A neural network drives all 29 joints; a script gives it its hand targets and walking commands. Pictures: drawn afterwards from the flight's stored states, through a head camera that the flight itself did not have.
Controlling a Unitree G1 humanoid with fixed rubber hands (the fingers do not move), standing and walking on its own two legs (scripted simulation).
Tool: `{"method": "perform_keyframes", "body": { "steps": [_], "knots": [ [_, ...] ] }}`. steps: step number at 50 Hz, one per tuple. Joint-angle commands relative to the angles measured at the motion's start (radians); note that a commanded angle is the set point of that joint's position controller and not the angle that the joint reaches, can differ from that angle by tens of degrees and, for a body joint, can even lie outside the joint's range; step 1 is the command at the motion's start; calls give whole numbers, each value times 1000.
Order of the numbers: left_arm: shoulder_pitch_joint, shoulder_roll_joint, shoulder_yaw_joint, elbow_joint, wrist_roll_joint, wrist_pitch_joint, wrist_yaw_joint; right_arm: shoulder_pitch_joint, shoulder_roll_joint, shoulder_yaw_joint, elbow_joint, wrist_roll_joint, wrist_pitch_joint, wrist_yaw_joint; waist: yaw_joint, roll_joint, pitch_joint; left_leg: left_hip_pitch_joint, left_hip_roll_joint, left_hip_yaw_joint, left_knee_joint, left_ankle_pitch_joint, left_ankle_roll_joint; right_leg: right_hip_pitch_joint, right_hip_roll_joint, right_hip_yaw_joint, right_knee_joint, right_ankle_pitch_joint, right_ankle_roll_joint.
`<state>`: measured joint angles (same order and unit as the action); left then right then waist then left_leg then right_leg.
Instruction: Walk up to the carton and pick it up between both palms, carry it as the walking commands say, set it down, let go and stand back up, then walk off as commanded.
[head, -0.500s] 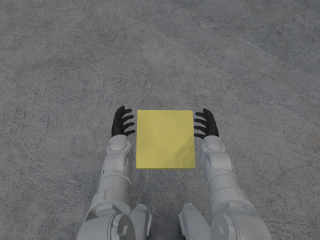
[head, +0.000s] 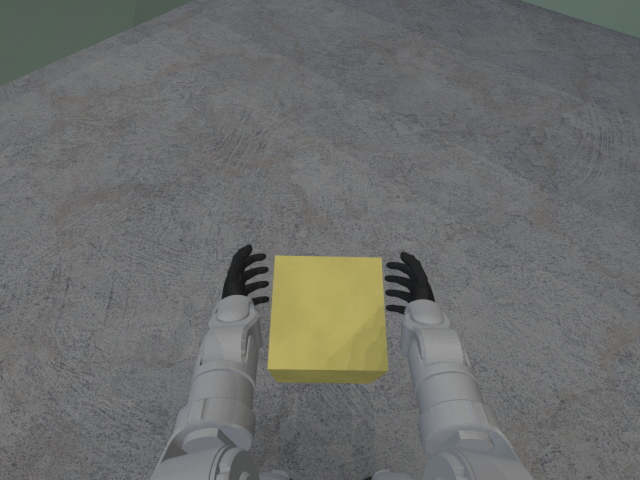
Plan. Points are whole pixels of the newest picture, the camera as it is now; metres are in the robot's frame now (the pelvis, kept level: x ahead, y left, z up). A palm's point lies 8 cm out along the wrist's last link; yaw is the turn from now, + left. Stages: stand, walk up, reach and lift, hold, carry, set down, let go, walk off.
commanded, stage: reach and lift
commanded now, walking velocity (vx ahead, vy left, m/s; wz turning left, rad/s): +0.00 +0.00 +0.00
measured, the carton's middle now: (326, 323) +0.34 +0.01 -0.11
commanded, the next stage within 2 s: hold in 1.64 s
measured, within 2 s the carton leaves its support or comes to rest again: neither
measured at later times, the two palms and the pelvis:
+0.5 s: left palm (223, 285) +0.32 +0.13 +0.06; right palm (430, 287) +0.32 -0.11 +0.06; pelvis +0.01 +0.00 +0.01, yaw +0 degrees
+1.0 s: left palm (228, 288) +0.31 +0.12 +0.07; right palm (440, 295) +0.30 -0.12 +0.06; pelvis -0.01 +0.00 +0.01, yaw +0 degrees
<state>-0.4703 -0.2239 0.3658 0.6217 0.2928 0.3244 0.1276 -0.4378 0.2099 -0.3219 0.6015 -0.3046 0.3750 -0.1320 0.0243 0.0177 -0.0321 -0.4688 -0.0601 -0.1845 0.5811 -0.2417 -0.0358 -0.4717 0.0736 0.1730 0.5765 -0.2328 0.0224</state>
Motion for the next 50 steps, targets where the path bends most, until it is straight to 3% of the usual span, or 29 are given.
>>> {"method": "perform_keyframes", "body": {
  "steps": [1,19,26,34,50],
  "knots": [
    [-394,-1103,-508,104,-136,43,-275,-592,994,534,-30,164,-35,277,-1,-17,-467,233,-48,114,-79,234,1,284,45,-98,-84,189,-4],
    [-412,-1132,-550,-17,-228,274,-290,-594,1049,562,-142,262,196,286,4,-9,-322,367,-25,107,-153,234,-8,424,29,-91,-169,199,8],
    [-456,-1116,-533,-34,-244,345,-295,-629,1040,533,-151,273,265,288,-5,-5,-248,380,-17,104,-180,176,-5,436,17,-93,-192,160,10],
    [-532,-1105,-482,1,-235,363,-302,-696,1034,467,-105,250,287,291,-21,-11,-211,351,-14,112,-187,77,5,424,8,-99,-193,86,2],
    [-617,-1103,-427,47,-204,348,-298,-793,1042,417,-36,239,275,302,-12,-16,-242,340,-11,120,-191,10,11,398,5,-101,-183,25,-8]
  ]
}}
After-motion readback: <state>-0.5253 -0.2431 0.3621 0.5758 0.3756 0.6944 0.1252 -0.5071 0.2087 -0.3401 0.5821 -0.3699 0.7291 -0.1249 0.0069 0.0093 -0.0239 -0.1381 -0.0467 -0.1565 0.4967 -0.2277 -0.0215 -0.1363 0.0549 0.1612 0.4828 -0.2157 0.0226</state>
